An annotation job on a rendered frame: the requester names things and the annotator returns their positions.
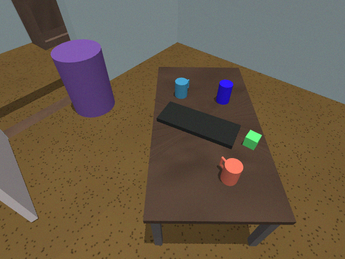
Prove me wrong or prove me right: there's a coffee table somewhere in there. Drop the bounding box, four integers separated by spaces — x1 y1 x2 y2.
143 67 296 246

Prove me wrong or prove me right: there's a bookshelf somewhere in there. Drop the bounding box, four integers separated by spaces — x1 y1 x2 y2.
11 0 70 50

